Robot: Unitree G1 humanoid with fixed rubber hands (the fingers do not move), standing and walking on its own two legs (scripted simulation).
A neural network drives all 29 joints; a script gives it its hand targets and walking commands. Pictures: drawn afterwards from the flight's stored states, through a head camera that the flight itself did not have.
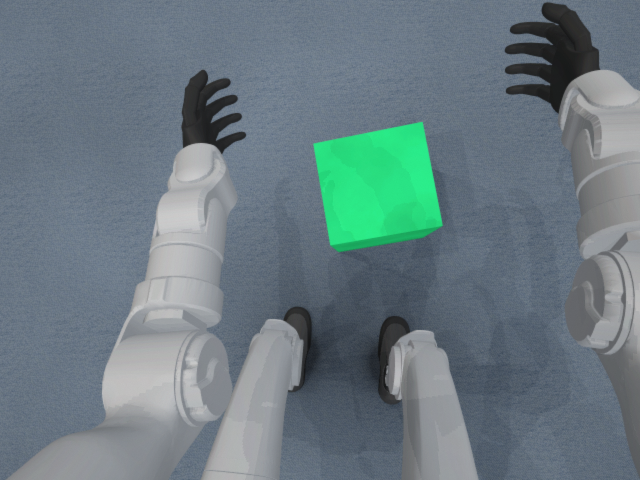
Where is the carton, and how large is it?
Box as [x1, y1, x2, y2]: [313, 122, 442, 251]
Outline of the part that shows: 422,122 313,144 330,245 338,251 418,238 426,235 442,225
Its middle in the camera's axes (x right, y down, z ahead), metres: +0.12 -0.11 +0.86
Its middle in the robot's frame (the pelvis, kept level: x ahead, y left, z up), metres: +0.51 -0.02 -0.52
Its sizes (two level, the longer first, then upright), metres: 0.210 0.200 0.250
